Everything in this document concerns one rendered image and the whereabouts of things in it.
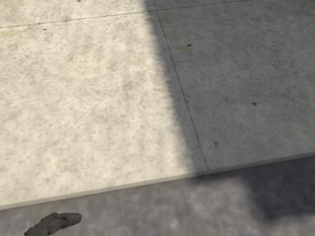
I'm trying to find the left robot hand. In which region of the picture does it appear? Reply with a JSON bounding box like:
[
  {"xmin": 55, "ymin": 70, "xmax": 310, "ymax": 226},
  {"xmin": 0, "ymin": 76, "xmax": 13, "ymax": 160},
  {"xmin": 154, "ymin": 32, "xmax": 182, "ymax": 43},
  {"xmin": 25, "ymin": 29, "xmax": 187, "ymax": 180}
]
[{"xmin": 24, "ymin": 212, "xmax": 82, "ymax": 236}]

